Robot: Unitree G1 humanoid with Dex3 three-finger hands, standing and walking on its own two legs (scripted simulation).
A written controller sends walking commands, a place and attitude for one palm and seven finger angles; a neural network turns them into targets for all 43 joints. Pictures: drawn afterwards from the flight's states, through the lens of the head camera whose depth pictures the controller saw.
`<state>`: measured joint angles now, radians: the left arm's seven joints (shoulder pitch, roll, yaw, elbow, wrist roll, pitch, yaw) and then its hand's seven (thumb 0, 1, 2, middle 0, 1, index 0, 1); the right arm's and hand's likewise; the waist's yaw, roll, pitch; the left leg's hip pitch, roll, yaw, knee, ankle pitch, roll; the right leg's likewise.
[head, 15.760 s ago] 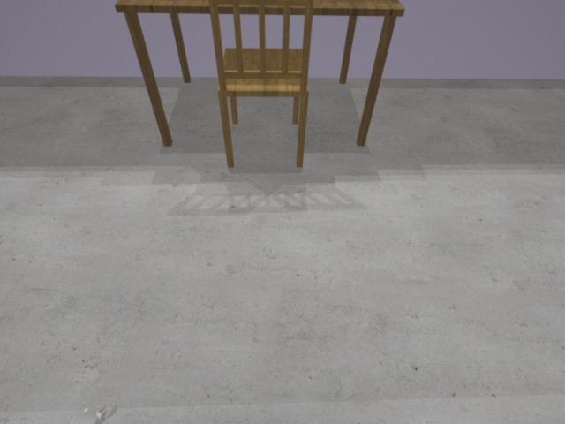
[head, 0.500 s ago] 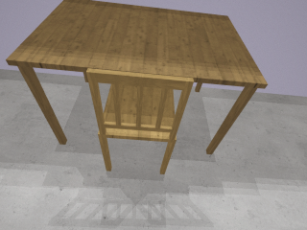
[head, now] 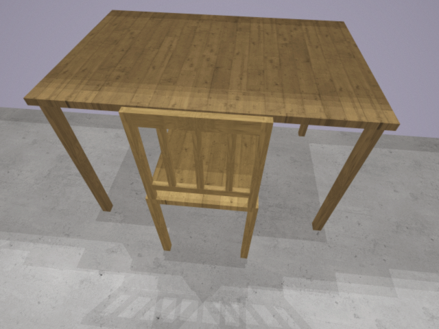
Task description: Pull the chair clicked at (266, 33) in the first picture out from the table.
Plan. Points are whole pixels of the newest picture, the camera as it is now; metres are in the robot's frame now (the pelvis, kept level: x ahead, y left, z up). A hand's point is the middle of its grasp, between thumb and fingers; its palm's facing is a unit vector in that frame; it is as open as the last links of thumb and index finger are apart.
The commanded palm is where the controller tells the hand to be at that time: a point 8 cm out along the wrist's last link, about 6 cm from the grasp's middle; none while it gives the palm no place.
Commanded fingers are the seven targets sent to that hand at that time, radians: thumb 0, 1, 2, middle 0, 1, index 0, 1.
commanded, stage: look again from close up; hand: left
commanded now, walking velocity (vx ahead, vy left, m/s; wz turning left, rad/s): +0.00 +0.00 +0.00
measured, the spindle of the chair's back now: (198, 161) +0.58 +0.10 -0.11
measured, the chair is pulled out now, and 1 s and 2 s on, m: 0.00 0.00 0.00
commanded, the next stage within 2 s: shuffle to correct the standing spot in 0.40 s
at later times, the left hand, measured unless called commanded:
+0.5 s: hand out of the picture -0.01 +0.16 -0.17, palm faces +0.05 -0.98 -0.17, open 7.3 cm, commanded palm none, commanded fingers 0.00 0.90 0.90 -0.20 -0.30 -0.20 -0.30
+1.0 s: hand out of the picture +0.02 +0.12 -0.18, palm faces +0.10 -0.97 -0.20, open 7.3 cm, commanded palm none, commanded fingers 0.00 0.90 0.90 -0.20 -0.30 -0.20 -0.30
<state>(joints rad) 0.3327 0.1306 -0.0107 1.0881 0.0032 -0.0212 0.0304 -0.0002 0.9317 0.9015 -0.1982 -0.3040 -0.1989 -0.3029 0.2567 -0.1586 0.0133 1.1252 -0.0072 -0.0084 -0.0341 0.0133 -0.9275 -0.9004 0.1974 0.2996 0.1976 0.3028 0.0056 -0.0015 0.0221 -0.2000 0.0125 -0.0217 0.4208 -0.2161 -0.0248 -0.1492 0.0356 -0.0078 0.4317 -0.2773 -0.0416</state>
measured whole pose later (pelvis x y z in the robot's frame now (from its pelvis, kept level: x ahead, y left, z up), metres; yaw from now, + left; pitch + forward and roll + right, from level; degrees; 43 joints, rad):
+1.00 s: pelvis +0.06 -0.04 -0.01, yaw +2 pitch +2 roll +2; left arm 0.37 0.14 0.04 1.04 0.03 -0.01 0.03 0.00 0.91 0.90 -0.20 -0.30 -0.20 -0.30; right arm 0.30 -0.15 -0.03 1.14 -0.02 0.01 -0.06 0.01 -0.91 -0.90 0.20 0.30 0.20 0.30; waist 0.01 -0.02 0.04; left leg -0.43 0.04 0.07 1.00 -0.52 0.00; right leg -0.10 0.06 -0.08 0.46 -0.39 -0.12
